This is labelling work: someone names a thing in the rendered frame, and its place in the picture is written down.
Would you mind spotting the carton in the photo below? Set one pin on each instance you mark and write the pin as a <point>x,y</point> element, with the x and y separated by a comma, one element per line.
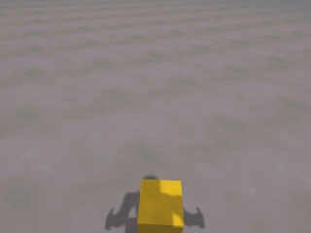
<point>160,207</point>

